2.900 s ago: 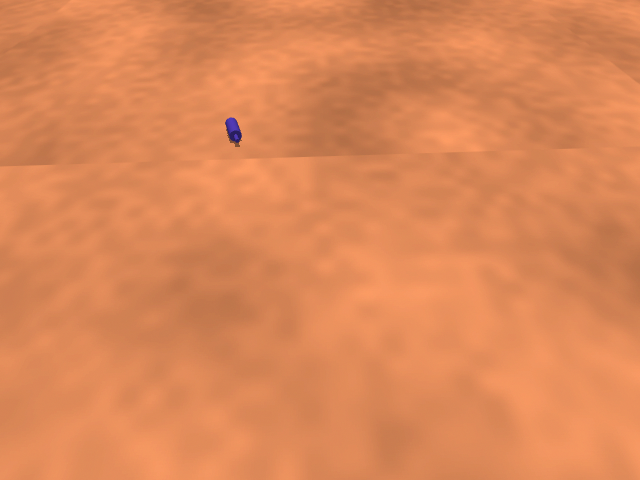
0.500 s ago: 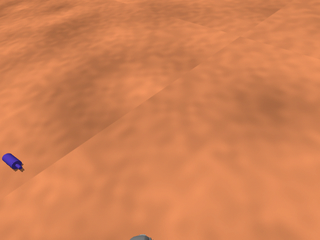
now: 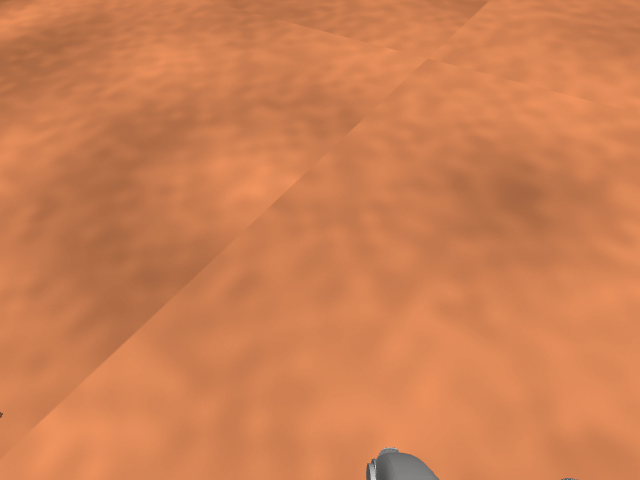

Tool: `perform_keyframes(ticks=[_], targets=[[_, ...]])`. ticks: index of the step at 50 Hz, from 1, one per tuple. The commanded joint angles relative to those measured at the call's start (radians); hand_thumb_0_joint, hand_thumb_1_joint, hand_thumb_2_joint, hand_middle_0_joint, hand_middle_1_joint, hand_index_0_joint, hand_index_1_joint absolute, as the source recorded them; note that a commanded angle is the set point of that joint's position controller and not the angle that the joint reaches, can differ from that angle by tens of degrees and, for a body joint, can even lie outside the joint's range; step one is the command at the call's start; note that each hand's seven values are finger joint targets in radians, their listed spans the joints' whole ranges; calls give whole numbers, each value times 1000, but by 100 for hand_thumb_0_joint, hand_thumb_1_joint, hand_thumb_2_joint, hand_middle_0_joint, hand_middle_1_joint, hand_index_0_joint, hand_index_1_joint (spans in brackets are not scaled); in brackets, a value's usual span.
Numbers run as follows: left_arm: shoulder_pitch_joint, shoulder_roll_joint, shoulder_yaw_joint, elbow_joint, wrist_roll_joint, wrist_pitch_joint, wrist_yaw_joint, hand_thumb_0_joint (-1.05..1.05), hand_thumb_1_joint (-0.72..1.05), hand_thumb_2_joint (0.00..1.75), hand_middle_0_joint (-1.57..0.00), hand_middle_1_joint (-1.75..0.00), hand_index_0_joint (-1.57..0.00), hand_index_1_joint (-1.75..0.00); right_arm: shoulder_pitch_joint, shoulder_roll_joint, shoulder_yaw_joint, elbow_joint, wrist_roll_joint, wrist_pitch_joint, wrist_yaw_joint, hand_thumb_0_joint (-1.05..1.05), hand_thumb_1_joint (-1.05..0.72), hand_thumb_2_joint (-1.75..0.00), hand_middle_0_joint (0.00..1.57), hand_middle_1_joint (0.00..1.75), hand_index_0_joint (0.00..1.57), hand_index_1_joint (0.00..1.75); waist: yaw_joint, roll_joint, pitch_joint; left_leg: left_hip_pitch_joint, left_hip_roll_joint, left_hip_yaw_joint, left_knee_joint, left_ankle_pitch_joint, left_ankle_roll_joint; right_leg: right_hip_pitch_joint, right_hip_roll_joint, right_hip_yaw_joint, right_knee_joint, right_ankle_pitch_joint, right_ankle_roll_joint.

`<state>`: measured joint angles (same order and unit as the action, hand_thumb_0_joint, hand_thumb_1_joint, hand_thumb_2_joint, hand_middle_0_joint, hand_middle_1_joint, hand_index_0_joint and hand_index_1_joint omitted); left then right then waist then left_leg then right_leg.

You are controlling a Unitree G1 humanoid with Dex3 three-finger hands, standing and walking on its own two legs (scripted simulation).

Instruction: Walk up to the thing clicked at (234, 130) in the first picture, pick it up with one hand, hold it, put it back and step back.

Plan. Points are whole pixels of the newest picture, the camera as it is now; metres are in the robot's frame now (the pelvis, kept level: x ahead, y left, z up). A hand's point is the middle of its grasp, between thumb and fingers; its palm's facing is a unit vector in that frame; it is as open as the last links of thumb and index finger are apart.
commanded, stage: walk up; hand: left
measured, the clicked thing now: out of the picture +0.57 +1.10 -0.72
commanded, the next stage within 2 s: none
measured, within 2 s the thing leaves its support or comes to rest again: neither
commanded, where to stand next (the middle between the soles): +0.20 +0.99 m, yaw -20 degrees
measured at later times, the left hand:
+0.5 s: hand out of the picture +0.17 +0.56 -0.14, palm faces -0.10 -0.78 -0.62, open 7.4 cm
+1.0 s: hand out of the picture +0.22 +0.75 -0.12, palm faces -0.17 -0.77 -0.62, open 7.4 cm
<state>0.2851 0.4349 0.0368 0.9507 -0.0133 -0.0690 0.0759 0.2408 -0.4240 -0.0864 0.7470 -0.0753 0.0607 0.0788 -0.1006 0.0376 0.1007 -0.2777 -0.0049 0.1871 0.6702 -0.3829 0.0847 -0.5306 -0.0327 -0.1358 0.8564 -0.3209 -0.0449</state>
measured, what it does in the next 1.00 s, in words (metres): steps to the left: right foot, then left foot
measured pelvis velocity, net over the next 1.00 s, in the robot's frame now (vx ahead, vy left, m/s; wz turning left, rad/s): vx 0.11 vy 0.44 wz -0.15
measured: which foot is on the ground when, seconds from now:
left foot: down 0.00-0.04, up 0.06-0.38, down 0.40-0.68, up 0.70-1.00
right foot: up 0.00-0.02, down 0.04-0.40, up 0.42-0.66, down 0.68-1.00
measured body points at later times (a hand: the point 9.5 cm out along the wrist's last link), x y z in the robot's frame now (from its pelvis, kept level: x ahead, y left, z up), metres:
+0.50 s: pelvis +0.07 +0.23 -0.02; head +0.09 +0.21 +0.42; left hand +0.17 +0.60 -0.10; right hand +0.11 -0.13 -0.13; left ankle +0.09 +0.34 -0.72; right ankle +0.09 +0.04 -0.67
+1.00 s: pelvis +0.11 +0.44 -0.03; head +0.14 +0.40 +0.42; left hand +0.22 +0.79 -0.08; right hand +0.18 +0.08 -0.14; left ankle +0.17 +0.61 -0.71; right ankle +0.16 +0.20 -0.72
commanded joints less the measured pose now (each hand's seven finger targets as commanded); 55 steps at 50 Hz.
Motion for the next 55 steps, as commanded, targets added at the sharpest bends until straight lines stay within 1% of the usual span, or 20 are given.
perform_keyframes(ticks=[1,2,4,10,15,18,20,21,27,31,33,34,36,40,47,50,51,52,53,55], targets=[[351,300,125,26,18,-16,44,0,90,90,-20,-30,-20,-30,-195,-161,-38,-172,11,-19,0,0,-90,-90,20,30,20,30,222,-92,-173,-367,149,-114,140,250,-10,642,-78,153,-310,178,-40],[395,366,144,7,30,-18,60,0,90,90,-20,-30,-20,-30,-117,-120,-24,-172,13,-16,-2,0,-90,-90,20,30,20,30,228,-285,-207,-557,35,-107,396,-198,-89,764,-309,519,-444,52,-126],[162,396,135,-102,8,-16,73,0,90,90,-20,-30,-20,-30,-42,-251,-69,-136,-1,18,-17,0,-90,-90,20,30,20,30,132,-55,-148,-528,72,-332,703,-173,-149,452,-530,858,-578,-253,-314],[8,341,127,-137,47,-36,44,0,90,90,-20,-30,-20,-30,33,-250,-82,-42,9,25,25,0,-90,-90,20,30,20,30,49,-132,-82,-293,120,-280,540,10,-97,106,-236,315,-475,-185,-144],[3,424,154,-143,64,-32,35,0,90,90,-20,-30,-20,-30,-29,-248,-92,-74,8,30,46,0,-90,-90,20,30,20,30,70,-220,-67,-190,115,-195,337,-82,-89,-10,-230,302,-437,-284,-159],[-78,390,135,-151,60,-23,34,0,90,90,-20,-30,-20,-30,153,-250,-111,-20,10,12,33,0,-90,-90,20,30,20,30,-34,-105,-135,56,65,-124,96,-35,-68,-108,-184,224,-228,-215,-109],[-52,208,80,-152,41,-7,43,0,90,90,-20,-30,-20,-30,239,-347,-135,-16,-27,-6,10,0,-90,-90,20,30,20,30,-93,359,-55,94,221,-532,-306,-271,-16,-374,101,67,296,-347,-13],[-100,231,77,-166,28,-13,65,0,90,90,-20,-30,-20,-30,100,-438,-138,-50,3,-16,-2,0,-90,-90,20,30,20,30,-44,386,-14,-15,344,-808,-429,-219,88,-392,95,209,370,-326,-31],[61,253,73,-36,-7,-19,39,0,90,90,-20,-30,-20,-30,-13,-256,-83,-100,-3,-29,-29,0,-90,-90,20,30,20,30,31,205,-84,77,230,-385,-124,538,133,-139,2,82,204,-141,10],[169,217,76,-61,-11,-17,39,0,90,90,-20,-30,-20,-30,-62,-229,-76,-159,-7,-7,-23,0,-90,-90,20,30,20,30,116,148,-114,-64,192,-276,-27,620,83,201,-9,68,-158,67,-21],[314,307,117,-53,18,-18,60,0,90,90,-20,-30,-20,-30,-42,-168,-58,-192,11,-8,-18,0,-90,-90,20,30,20,30,204,-50,-196,-255,91,-191,287,464,-42,542,-73,216,-391,195,-49],[297,355,128,-98,31,-18,67,0,90,90,-20,-30,-20,-30,64,-122,-43,-188,16,-4,-17,0,-90,-90,20,30,20,30,163,-211,-267,-488,30,-225,466,-202,-107,723,-362,628,-405,188,-127],[159,362,123,-160,17,-12,77,0,90,90,-20,-30,-20,-30,31,-256,-90,-170,-4,26,-42,0,-90,-90,20,30,20,30,135,12,-199,-471,73,-351,720,-189,-109,430,-509,795,-499,-56,-315],[67,321,112,-188,37,-24,57,0,90,90,-20,-30,-20,-30,58,-244,-100,-130,-1,25,-7,0,-90,-90,20,30,20,30,78,-98,-80,-395,76,-341,652,-36,-85,196,-277,420,-425,-62,-180],[52,408,148,-196,69,-25,36,0,90,90,-20,-30,-20,-30,5,-224,-105,-142,8,32,30,0,-90,-90,20,30,20,30,95,-253,-81,-223,91,-190,341,-122,-71,7,-225,334,-382,-234,-173],[-28,367,128,-202,63,-11,40,0,90,90,-20,-30,-20,-30,190,-245,-131,-76,0,17,20,0,-90,-90,20,30,20,30,-18,-114,-162,73,43,-155,92,-45,-52,-140,-163,234,-137,-174,-91],[-1,278,101,-193,58,-4,44,0,90,90,-20,-30,-20,-30,259,-277,-140,-63,-19,4,10,0,-90,-90,20,30,20,30,-71,90,-151,145,59,-263,-96,-149,-36,-257,-29,152,149,-194,-45],[-33,201,78,-218,33,0,61,0,90,90,-20,-30,-20,-30,198,-414,-152,-103,-17,-5,-3,0,-90,-90,20,30,20,30,-57,396,-63,24,308,-721,-304,-147,52,-439,153,101,360,-391,7],[-60,245,74,-203,34,-8,83,0,90,90,-20,-30,-20,-30,59,-455,-153,-115,8,-8,-16,0,-90,-90,20,30,20,30,-20,365,-21,-99,381,-864,-377,-179,180,-368,68,216,426,-343,-30],[-8,271,87,-126,11,-12,65,0,90,90,-20,-30,-20,-30,-2,-308,-117,-147,-7,-11,-29,0,-90,-90,20,30,20,30,11,115,12,-113,264,-599,-215,15,136,-317,53,221,446,-221,-4]])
